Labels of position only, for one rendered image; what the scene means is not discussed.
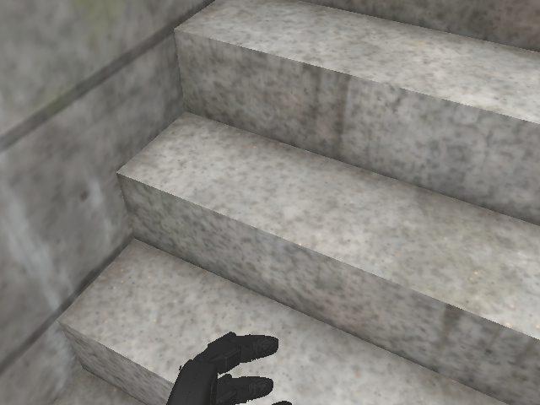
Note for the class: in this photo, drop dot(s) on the left robot hand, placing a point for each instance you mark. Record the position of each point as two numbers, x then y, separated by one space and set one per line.
198 382

